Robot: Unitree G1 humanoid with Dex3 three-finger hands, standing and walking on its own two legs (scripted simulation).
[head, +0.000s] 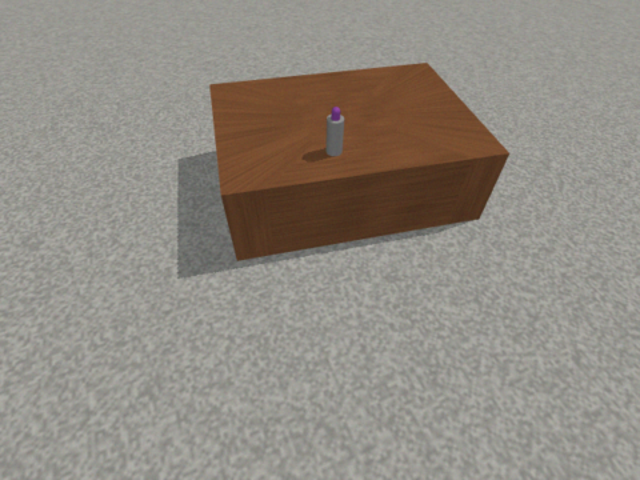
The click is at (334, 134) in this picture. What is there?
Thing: necked bottle
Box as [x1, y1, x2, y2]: [326, 107, 343, 155]
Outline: 338,107 334,107 332,109 331,114 327,117 326,152 330,155 338,155 341,153 342,149 343,117 339,114
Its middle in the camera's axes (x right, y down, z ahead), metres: +0.05 -0.41 +1.41
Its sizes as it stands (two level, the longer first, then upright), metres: 0.063 0.063 0.184
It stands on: a support 0.36 m high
